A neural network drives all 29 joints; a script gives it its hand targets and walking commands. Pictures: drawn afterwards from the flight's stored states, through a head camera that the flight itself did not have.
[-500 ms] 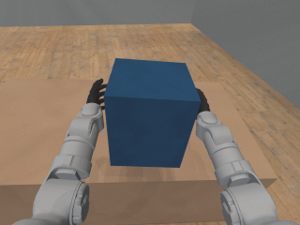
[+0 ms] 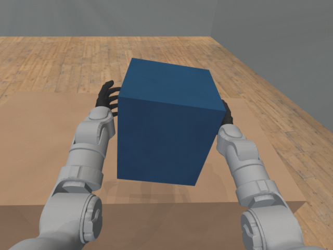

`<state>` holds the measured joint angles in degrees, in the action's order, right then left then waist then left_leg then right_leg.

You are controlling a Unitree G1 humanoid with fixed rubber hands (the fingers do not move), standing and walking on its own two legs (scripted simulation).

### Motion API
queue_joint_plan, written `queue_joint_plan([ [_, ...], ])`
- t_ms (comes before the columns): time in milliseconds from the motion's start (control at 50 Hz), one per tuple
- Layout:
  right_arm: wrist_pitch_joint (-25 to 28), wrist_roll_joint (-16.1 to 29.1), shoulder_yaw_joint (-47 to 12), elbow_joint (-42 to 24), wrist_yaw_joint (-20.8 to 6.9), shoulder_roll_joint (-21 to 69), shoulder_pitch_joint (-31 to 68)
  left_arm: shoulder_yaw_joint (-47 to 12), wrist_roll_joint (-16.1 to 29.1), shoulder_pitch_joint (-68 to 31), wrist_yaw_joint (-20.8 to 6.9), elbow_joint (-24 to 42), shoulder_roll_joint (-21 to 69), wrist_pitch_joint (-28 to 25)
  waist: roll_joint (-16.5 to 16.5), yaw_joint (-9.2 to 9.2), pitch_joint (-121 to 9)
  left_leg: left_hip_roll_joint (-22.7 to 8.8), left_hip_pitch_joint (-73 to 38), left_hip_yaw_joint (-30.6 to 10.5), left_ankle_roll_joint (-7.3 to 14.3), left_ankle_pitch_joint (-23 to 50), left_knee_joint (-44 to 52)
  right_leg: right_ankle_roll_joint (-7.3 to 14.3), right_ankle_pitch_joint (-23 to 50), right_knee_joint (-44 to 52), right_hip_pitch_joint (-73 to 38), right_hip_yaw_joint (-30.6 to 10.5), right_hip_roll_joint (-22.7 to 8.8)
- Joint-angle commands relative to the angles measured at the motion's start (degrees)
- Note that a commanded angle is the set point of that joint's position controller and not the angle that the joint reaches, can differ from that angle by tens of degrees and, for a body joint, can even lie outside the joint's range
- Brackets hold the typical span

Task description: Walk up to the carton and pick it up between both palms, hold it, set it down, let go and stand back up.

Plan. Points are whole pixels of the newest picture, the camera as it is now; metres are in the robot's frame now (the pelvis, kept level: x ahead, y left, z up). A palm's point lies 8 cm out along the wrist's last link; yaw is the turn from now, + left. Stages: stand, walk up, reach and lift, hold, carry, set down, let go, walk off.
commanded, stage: reach and lift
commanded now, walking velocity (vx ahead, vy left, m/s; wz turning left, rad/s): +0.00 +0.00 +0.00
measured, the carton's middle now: (163, 123) +0.41 +0.01 +0.14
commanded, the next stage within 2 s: hold in 0.32 s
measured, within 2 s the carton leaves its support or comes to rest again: neither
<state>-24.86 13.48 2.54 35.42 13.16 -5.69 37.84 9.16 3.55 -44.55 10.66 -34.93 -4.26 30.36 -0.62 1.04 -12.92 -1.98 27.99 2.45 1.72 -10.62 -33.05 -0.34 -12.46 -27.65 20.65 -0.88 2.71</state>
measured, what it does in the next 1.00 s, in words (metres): stands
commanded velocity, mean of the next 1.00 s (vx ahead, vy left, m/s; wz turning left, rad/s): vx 0.00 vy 0.00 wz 0.00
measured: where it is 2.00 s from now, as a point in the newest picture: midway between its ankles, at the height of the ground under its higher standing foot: outside the picture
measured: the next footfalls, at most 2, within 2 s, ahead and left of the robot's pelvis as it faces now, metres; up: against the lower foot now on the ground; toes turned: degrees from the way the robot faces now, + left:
none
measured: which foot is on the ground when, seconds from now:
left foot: down 0.00-1.00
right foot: down 0.00-1.00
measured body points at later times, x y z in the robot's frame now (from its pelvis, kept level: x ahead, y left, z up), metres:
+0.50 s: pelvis +0.01 -0.01 +0.00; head -0.03 +0.01 +0.45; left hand +0.41 +0.14 +0.18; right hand +0.40 -0.16 +0.16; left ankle +0.07 +0.09 -0.73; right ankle +0.02 -0.14 -0.73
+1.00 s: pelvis -0.01 +0.00 +0.00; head -0.06 +0.02 +0.45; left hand +0.39 +0.16 +0.20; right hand +0.38 -0.15 +0.17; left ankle +0.07 +0.09 -0.73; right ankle +0.02 -0.14 -0.73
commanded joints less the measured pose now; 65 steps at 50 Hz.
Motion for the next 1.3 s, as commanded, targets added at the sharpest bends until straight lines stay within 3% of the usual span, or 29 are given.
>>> queue_joint_plan([
  [0, 5.63, 4.89, -18.75, -22.26, -10.21, 40.09, 66.02, -23.29, 0.89, -45.91, -10.24, 9.96, 51.62, -3.61, -2.97, -0.93, -22.94, 1.01, -30.53, -6.71, -3.98, 3.78, 11.04, 1.78, -2.81, 12.19, -0.50, -0.18, 1.68],
  [20, 5.91, 5.00, -18.42, -21.07, -10.18, 40.32, 66.82, -21.94, 0.76, -46.06, -10.68, 9.49, 50.34, -3.74, -2.24, -1.96, -24.49, 0.76, -30.53, -6.66, -3.48, 3.52, 11.01, 1.88, -2.56, 11.60, -1.27, -0.39, 1.74],
  [60, 6.11, 4.43, -18.01, -21.17, -10.60, 38.86, 66.35, -23.65, 0.34, -46.88, -10.30, 10.29, 51.57, -3.40, -4.84, -0.19, -25.30, 0.92, -32.31, -7.11, -4.27, 2.32, 11.16, 1.82, -2.78, 11.84, 0.14, 0.37, 1.42],
  [100, 6.13, 4.84, -19.99, -21.27, -10.91, 39.53, 63.27, -26.17, 1.75, -46.78, -9.83, 14.67, 51.89, -4.52, -3.78, -0.01, -29.29, 0.11, -34.61, -8.05, -4.93, 4.93, 10.96, 2.16, 0.30, 11.24, -1.28, 0.29, 1.95],
  [120, 6.85, 6.24, -22.18, -26.75, -10.75, 41.24, 66.27, -26.51, 2.16, -43.96, -9.61, 14.84, 52.62, -4.02, -3.80, -1.83, -31.78, 0.62, -35.16, -7.27, -4.19, 9.01, 9.72, 1.63, 3.38, 10.88, -2.88, -0.30, 1.93],
  [160, 6.43, 6.01, -20.96, -22.19, -10.44, 40.08, 64.65, -25.68, 0.68, -45.50, -9.55, 13.77, 51.34, -4.11, -5.03, -1.24, -28.30, 0.39, -35.35, -7.39, -4.60, 7.74, 9.93, 1.60, 1.13, 11.47, -0.78, 0.07, 1.79],
  [200, 5.87, 5.23, -20.92, -20.11, -10.30, 40.37, 64.10, -22.42, -0.19, -45.29, -9.82, 10.36, 49.91, -3.92, -2.86, -2.37, -24.29, 0.97, -32.40, -6.44, -3.18, 5.06, 10.26, 1.37, -1.93, 12.24, -0.09, -0.53, 1.43],
  [260, 6.95, 6.68, -23.68, -27.77, -10.06, 40.01, 67.50, -24.41, 0.25, -43.03, -9.82, 13.13, 50.11, -3.41, -1.77, -2.62, -29.71, 1.11, -35.11, -6.49, -2.96, 9.26, 9.25, 1.01, 1.89, 11.51, -1.35, -0.63, 1.72],
  [300, 6.53, 6.89, -22.82, -29.19, -9.65, 39.29, 65.16, -27.26, 1.57, -40.73, -9.80, 12.66, 53.01, -3.41, -4.52, -1.41, -32.28, 0.34, -37.43, -7.93, -4.66, 11.74, 8.96, 1.86, 3.27, 11.28, -1.97, -0.42, 2.40],
  [340, 6.39, 8.82, -25.43, -33.16, -9.10, 42.41, 63.26, -29.93, 2.89, -41.40, -9.27, 20.35, 53.62, -3.18, -5.08, -1.26, -35.23, 0.85, -39.36, -7.23, -5.11, 18.30, 7.39, 1.09, 9.90, 10.29, -4.09, 0.00, 2.89],
  [400, 5.83, 10.95, -29.47, -37.98, -8.52, 44.43, 63.88, -31.07, 4.02, -41.88, -9.34, 24.92, 53.62, -3.56, -2.80, -1.59, -38.97, 1.45, -40.42, -7.18, -4.56, 24.38, 5.60, 0.77, 14.09, 10.30, -6.74, -0.67, 3.25],
  [480, 4.22, 12.30, -29.43, -42.06, -7.47, 43.92, 60.51, -32.42, 4.66, -41.15, -9.43, 29.22, 53.09, -1.80, -4.00, -0.09, -36.50, 1.56, -39.81, -7.41, -5.22, 26.76, 5.58, 0.79, 17.08, 10.31, -6.78, -0.62, 3.70],
  [540, 2.98, 11.70, -29.80, -40.72, -6.89, 43.18, 57.13, -31.48, 3.89, -37.95, -10.47, 28.85, 50.89, -0.88, -4.00, -0.37, -32.65, 2.32, -38.62, -6.30, -4.82, 23.97, 6.55, 0.11, 16.38, 11.13, -8.74, -1.26, 3.07],
  [560, 2.65, 12.70, -29.52, -42.85, -6.69, 43.67, 58.47, -31.66, 4.67, -40.91, -10.56, 32.70, 51.47, -0.89, -2.70, 0.20, -35.90, 2.55, -39.01, -6.40, -4.55, 23.81, 6.53, -0.24, 17.25, 11.00, -9.70, -1.22, 2.94],
  [620, 1.03, 10.76, -26.16, -35.19, -6.76, 42.55, 58.67, -27.59, 2.16, -43.20, -11.14, 27.55, 48.48, 0.32, -2.33, -0.11, -28.06, 2.75, -35.55, -5.88, -3.82, 15.37, 9.30, -0.18, 8.70, 12.71, -5.73, -1.24, 2.22],
  [700, 0.76, 10.59, -26.56, -38.90, -6.65, 42.06, 59.05, -27.81, 3.00, -37.18, -12.05, 25.54, 50.38, 1.95, -1.55, 0.95, -29.28, 2.73, -35.74, -5.78, -3.48, 18.29, 9.07, 0.22, 12.10, 12.54, -9.12, -2.07, 2.14],
  [720, 0.28, 10.46, -24.93, -36.58, -6.53, 40.72, 57.56, -28.15, 2.74, -39.92, -12.12, 26.02, 50.14, 1.96, -3.39, 1.62, -29.22, 2.49, -36.34, -5.73, -4.41, 17.37, 9.37, 0.52, 11.58, 12.22, -7.68, -1.28, 2.28],
  [760, 1.07, 10.30, -24.24, -38.42, -6.82, 41.67, 61.84, -27.99, 2.91, -40.89, -12.31, 24.68, 51.36, 1.68, -3.05, 1.33, -28.91, 2.32, -34.83, -6.00, -3.96, 13.02, 9.87, 0.49, 7.96, 12.86, -7.22, -1.70, 2.12],
  [780, 0.89, 10.10, -24.36, -36.51, -6.86, 41.15, 60.54, -26.86, 1.82, -41.29, -12.41, 24.93, 50.74, 2.04, -3.85, 0.55, -27.48, 2.48, -34.91, -5.92, -3.91, 11.90, 10.27, 0.50, 6.58, 13.02, -6.47, -1.17, 2.12],
  [820, -0.09, 8.81, -22.47, -31.53, -6.94, 39.50, 58.74, -26.73, 0.75, -41.33, -12.17, 23.10, 49.80, 2.63, -4.28, 1.64, -23.19, 2.27, -34.30, -6.00, -4.62, 10.23, 11.26, 0.98, 4.82, 13.37, -4.89, -0.87, 2.02],
  [840, -0.23, 8.54, -22.27, -29.58, -6.66, 39.49, 58.76, -24.80, 0.24, -41.34, -12.69, 21.83, 48.75, 2.80, -2.45, 1.42, -21.63, 2.02, -32.07, -6.09, -3.56, 8.17, 11.85, 1.20, 3.21, 13.29, -5.74, -1.48, 1.76],
  [900, 1.30, 7.62, -20.44, -32.03, -7.54, 38.39, 65.63, -24.57, 0.33, -43.60, -12.65, 17.34, 49.11, 2.21, -1.47, 0.46, -23.51, 1.80, -30.78, -6.39, -3.05, 0.17, 12.65, 1.14, -3.82, 14.01, -2.69, -1.27, 1.44],
  [920, 1.61, 6.20, -19.93, -31.13, -7.75, 38.83, 64.20, -25.57, 0.57, -43.50, -12.47, 18.58, 49.96, 2.11, -2.46, 1.41, -23.01, 1.43, -31.06, -6.46, -3.34, -0.32, 12.85, 1.35, -2.62, 13.68, -2.99, -1.46, 0.94],
  [940, 2.01, 5.77, -19.35, -30.33, -8.05, 38.49, 64.76, -26.70, 0.93, -43.79, -12.27, 18.36, 51.55, 1.95, -2.93, 2.37, -24.55, 1.20, -32.54, -6.90, -4.05, 0.27, 12.99, 1.39, -1.89, 13.51, -2.82, -0.59, 1.11],
  [980, 2.61, 6.38, -20.95, -32.91, -8.23, 39.16, 66.23, -26.71, 1.08, -43.47, -12.16, 19.29, 50.89, 1.72, -2.32, 1.06, -24.78, 1.05, -32.41, -6.57, -3.33, 1.33, 12.26, 1.19, -1.18, 12.98, -2.42, -1.22, 1.14],
  [1080, 1.67, 4.96, -20.79, -27.06, -7.89, 39.10, 62.63, -21.89, -1.61, -41.38, -13.19, 15.66, 47.80, 2.45, -0.64, 0.05, -21.11, 1.99, -30.75, -4.78, -2.04, 1.79, 13.18, 1.02, -2.34, 14.13, -4.16, -1.50, 0.98],
  [1140, 1.75, 5.14, -20.61, -28.37, -7.84, 37.46, 59.88, -25.52, -0.68, -39.74, -12.90, 17.88, 49.79, 2.68, -2.06, 1.73, -23.58, 0.91, -33.36, -7.20, -3.98, 2.75, 12.71, 1.52, 0.46, 12.85, -4.91, -0.49, 1.53],
  [1220, 2.11, 6.52, -20.60, -30.14, -8.11, 37.31, 60.84, -27.60, 0.75, -41.96, -12.17, 20.02, 51.49, 1.69, -3.96, 2.68, -26.75, 1.07, -35.33, -7.49, -4.17, 4.43, 11.95, 1.61, 1.43, 13.28, -3.80, -0.44, 1.60],
  [1280, 2.93, 8.33, -25.13, -38.95, -8.06, 39.97, 63.16, -30.63, 2.41, -40.60, -11.44, 25.03, 52.92, 1.60, -3.85, 0.95, -33.41, 1.23, -37.70, -7.55, -4.00, 12.14, 9.41, 1.50, 6.69, 11.80, -5.28, -0.33, 2.42],
])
